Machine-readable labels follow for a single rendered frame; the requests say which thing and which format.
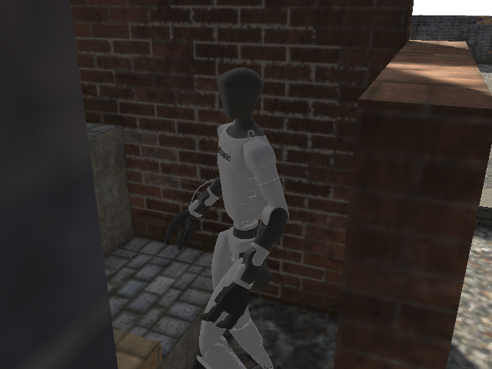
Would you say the robot right forearm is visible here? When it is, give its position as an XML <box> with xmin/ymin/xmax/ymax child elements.
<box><xmin>188</xmin><ymin>173</ymin><xmax>222</xmax><ymax>218</ymax></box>

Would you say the right robot hand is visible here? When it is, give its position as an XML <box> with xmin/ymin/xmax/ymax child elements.
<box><xmin>165</xmin><ymin>208</ymin><xmax>198</xmax><ymax>250</ymax></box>

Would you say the robot right shin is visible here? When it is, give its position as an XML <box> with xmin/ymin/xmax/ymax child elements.
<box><xmin>229</xmin><ymin>316</ymin><xmax>274</xmax><ymax>369</ymax></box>

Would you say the right robot upper arm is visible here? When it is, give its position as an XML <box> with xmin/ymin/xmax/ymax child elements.
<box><xmin>218</xmin><ymin>122</ymin><xmax>235</xmax><ymax>138</ymax></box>

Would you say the left robot upper arm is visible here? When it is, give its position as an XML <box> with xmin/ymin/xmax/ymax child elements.
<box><xmin>243</xmin><ymin>138</ymin><xmax>289</xmax><ymax>225</ymax></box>

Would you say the robot head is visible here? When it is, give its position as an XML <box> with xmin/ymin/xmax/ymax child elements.
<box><xmin>217</xmin><ymin>68</ymin><xmax>265</xmax><ymax>138</ymax></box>

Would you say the robot left forearm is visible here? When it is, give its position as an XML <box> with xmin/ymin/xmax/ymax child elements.
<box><xmin>233</xmin><ymin>208</ymin><xmax>288</xmax><ymax>289</ymax></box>

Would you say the left robot hand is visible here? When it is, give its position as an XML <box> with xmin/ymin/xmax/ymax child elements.
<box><xmin>201</xmin><ymin>282</ymin><xmax>250</xmax><ymax>330</ymax></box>

